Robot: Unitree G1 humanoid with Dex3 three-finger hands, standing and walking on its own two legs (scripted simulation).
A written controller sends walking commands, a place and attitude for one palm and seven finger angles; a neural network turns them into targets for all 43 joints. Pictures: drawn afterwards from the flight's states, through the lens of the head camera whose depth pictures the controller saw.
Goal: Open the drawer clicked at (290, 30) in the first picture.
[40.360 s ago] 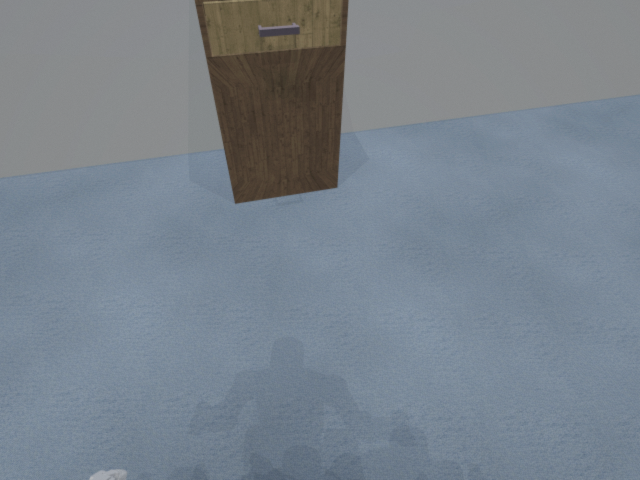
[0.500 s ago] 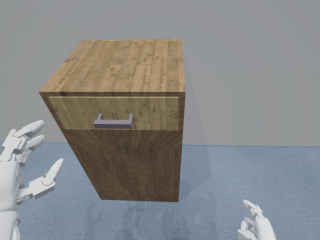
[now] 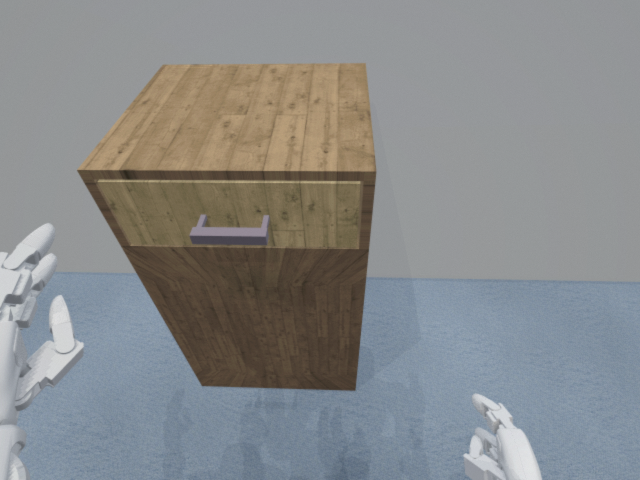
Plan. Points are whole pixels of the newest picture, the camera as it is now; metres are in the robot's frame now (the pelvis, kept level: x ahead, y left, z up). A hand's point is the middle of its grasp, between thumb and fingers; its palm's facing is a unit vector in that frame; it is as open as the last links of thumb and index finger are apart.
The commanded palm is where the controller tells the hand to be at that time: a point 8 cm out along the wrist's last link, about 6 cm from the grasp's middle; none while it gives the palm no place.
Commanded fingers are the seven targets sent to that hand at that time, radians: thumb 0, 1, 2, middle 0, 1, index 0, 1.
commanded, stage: step back with the hand held close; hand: left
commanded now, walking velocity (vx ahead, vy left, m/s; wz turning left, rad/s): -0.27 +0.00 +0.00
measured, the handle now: (232, 228) +0.52 +0.22 -0.01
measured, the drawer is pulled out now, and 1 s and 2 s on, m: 0.00 0.00 0.00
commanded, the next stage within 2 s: stop stepping back and stand still in 1.20 s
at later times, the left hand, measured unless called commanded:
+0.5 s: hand (34, 404) +0.14 +0.26 +0.16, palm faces +0.35 -0.82 -0.46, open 7.4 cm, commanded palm +0.08 +0.30 +0.18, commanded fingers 0.00 0.90 0.90 -0.20 -0.30 -0.20 -0.30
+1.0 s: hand out of the picture +0.09 +0.24 +0.16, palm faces +0.28 -0.85 -0.45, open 7.4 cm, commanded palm +0.02 +0.29 +0.18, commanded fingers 0.00 0.90 0.90 -0.20 -0.30 -0.20 -0.30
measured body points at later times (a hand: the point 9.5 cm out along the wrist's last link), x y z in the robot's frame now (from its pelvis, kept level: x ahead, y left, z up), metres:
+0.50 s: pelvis -0.05 +0.02 -0.01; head -0.03 +0.03 +0.44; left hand +0.12 +0.30 +0.18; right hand +0.13 -0.21 -0.08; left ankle +0.01 +0.12 -0.74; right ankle -0.01 -0.11 -0.74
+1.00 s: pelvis -0.12 +0.02 -0.01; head -0.09 +0.03 +0.44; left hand +0.06 +0.28 +0.19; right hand +0.06 -0.21 -0.09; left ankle -0.01 +0.11 -0.74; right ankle -0.19 -0.09 -0.74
